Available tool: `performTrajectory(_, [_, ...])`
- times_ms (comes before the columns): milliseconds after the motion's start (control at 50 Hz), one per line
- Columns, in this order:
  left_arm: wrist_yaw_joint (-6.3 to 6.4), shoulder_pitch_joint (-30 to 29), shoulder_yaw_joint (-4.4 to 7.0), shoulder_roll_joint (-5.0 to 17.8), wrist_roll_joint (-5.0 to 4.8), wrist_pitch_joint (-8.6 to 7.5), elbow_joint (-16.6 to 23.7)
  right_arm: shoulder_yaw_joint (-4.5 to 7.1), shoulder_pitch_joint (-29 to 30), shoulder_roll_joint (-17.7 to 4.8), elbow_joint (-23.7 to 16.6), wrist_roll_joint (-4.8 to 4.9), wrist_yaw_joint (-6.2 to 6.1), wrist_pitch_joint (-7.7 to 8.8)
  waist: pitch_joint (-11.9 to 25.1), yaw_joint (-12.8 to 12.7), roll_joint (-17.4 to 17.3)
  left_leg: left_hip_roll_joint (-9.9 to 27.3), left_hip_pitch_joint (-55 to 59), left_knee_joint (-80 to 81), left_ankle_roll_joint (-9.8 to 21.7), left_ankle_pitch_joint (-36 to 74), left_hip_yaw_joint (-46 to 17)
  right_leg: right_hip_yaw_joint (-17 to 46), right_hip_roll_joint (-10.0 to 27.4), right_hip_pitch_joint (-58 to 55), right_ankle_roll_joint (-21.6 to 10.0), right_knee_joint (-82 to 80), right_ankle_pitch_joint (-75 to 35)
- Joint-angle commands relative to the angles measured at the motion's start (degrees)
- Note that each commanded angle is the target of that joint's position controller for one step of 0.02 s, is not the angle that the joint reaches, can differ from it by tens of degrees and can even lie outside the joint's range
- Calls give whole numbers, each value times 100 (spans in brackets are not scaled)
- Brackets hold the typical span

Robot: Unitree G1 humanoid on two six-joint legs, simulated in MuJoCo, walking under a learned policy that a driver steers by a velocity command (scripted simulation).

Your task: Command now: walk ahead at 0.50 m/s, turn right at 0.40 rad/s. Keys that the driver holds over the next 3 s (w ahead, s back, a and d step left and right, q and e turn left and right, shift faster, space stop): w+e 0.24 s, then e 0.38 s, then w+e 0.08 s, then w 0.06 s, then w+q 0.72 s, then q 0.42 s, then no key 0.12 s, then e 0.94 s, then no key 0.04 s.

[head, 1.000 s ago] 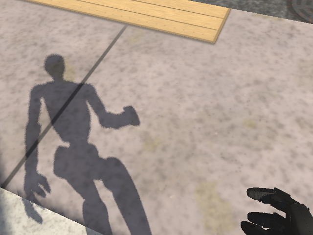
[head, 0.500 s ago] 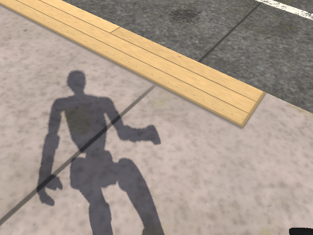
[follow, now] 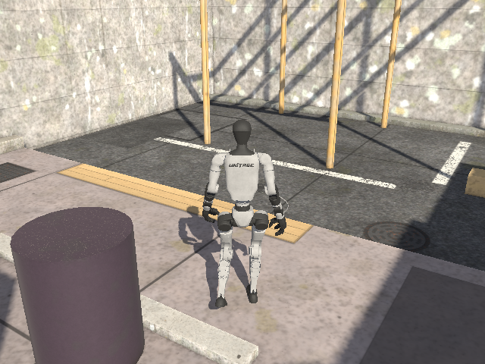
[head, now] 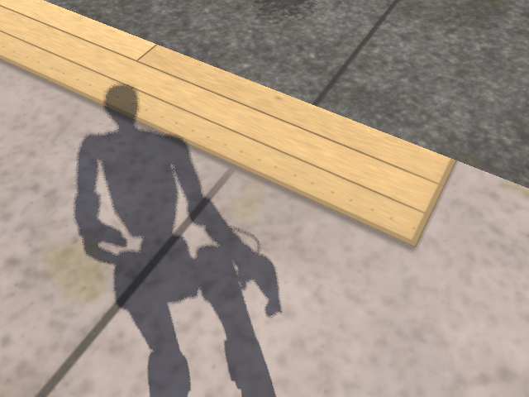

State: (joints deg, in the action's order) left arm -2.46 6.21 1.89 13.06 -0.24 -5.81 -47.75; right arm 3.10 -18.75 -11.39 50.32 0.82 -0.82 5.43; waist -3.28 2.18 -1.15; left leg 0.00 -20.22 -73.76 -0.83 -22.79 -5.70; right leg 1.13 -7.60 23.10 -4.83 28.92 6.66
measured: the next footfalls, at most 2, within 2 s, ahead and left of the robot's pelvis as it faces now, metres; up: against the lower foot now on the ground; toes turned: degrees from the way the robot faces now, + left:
left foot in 0.34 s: +0.36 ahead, +0.12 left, +0.00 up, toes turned -18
right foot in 0.80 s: +0.27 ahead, -0.13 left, +0.00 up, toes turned -31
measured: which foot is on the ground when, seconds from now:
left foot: up 0.00-0.32, down 0.34-0.80, up 0.82-1.00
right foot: down 0.00-0.34, up 0.36-0.78, down 0.80-1.00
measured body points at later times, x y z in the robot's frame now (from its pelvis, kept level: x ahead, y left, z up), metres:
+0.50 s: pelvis +0.23 +0.04 +0.01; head +0.26 +0.04 +0.46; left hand +0.38 +0.30 -0.11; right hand +0.34 -0.25 -0.08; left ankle +0.32 +0.13 -0.72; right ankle +0.15 -0.08 -0.64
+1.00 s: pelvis +0.32 -0.05 +0.02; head +0.31 -0.08 +0.47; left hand +0.52 +0.15 -0.07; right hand +0.29 -0.35 -0.11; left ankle +0.44 +0.07 -0.64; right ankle +0.23 -0.11 -0.72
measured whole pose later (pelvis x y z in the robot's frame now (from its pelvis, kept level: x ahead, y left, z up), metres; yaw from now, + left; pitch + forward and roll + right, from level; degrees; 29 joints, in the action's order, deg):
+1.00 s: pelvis +0.32 -0.05 +0.02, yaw -26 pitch +1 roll +1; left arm 0.3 18.7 2.7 13.8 0.7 -3.2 -41.1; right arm 3.8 -11.3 -18.3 50.8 2.0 2.2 2.6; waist 0.5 -0.6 -2.8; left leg 3.2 -34.9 -58.0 1.1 -10.8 -2.9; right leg -4.4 -0.7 4.4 -3.0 16.6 13.5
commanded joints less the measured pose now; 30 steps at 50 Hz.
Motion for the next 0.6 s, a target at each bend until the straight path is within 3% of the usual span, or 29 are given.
performTrajectory(20, [47,257,275,1002,12,-18,434,239,43,-892,-660,-124,-114,43,1042,-86,-46,416,-1937,206,-171,199,-274,3347,2192,-2137,-1451,-1320,-869])
performTrajectory(60, [67,267,231,812,-5,-17,448,250,232,-748,-721,-170,-125,-6,737,9,165,536,-1609,1154,-119,191,-187,2723,1841,-1355,-1235,-1486,-844])
performTrajectory(120, [228,698,323,1005,-83,45,353,135,1094,-464,-958,-259,-95,14,631,-256,317,304,-1198,2680,-142,1216,95,2026,1405,-846,-1008,-1545,-1273])
performTrajectory(160, [293,915,367,1063,-134,126,307,86,1543,-411,-1068,-212,-48,37,643,-408,405,46,-711,3579,-142,2152,154,1819,1179,-636,-799,-1520,-1031])
performTrajectory(240, [328,1288,379,1007,-177,239,224,91,2083,-669,-1273,-58,19,76,446,-540,575,-155,-248,4365,-182,2460,-19,2240,1239,-697,-662,-1362,61])
performTrajectory(280, [370,1353,403,1009,-157,310,207,136,2092,-900,-1298,-96,5,152,407,-443,733,-222,7,4693,-99,2171,-108,2513,1209,-994,-534,-931,-218])
performTrajectory(320, [421,1184,387,911,-141,382,342,196,1568,-1104,-1141,-138,-6,225,515,-78,728,-87,782,5285,133,2439,-80,2483,912,-1025,-240,-138,-613])
performTrajectory(340, [414,1118,310,657,-76,361,480,251,1022,-1363,-1056,-243,-42,243,1044,138,388,633,1945,5105,454,3161,-541,2128,596,-507,9,977,-178])
performTrajectory(360, [421,1874,233,329,29,356,461,269,625,-1653,-1052,-306,-77,163,1688,-101,-900,1938,3402,4634,1090,5382,-1731,1342,-93,602,362,2471,2896])
performTrajectory(380, [428,2374,258,735,-137,363,580,297,270,-1595,-914,-182,-24,22,2252,-140,-1764,2849,3808,4789,1785,4533,-3189,1009,102,1471,511,3528,3625])
performTrajectory(400, [463,2148,359,1112,-189,438,464,201,641,-1179,-1047,-124,-12,-48,1670,-115,-939,2521,3208,4997,1655,3800,-2846,949,450,1743,751,4080,3142])
performTrajectory(420, [483,1651,419,1246,-158,537,539,117,964,-944,-1126,-122,-21,-110,1148,-81,-517,2115,2573,5090,1385,3657,-2004,743,591,1814,884,4178,2697])
performTrajectory(440, [507,1481,448,1176,-122,638,571,62,1212,-868,-1130,-148,-24,-178,905,-199,-303,1817,1971,5231,1278,3624,-1470,627,738,1624,959,4143,2460])
performTrajectory(500, [498,1400,390,759,-113,782,753,84,1458,-978,-999,-240,-50,-248,605,-361,-684,1366,946,5740,1335,3580,-472,200,880,1060,1038,3659,1790])
performTrajectory(540, [487,1233,381,702,-83,795,954,140,1427,-1119,-913,-183,-74,-274,732,-350,-639,1508,988,5874,1508,3786,-263,154,981,966,1062,3273,1528])
performTrajectory(600, [406,984,348,677,-63,809,1165,189,1476,-1269,-816,-115,-151,-357,920,-314,-523,1588,1042,5954,1516,3556,156,90,1099,584,1021,2485,925])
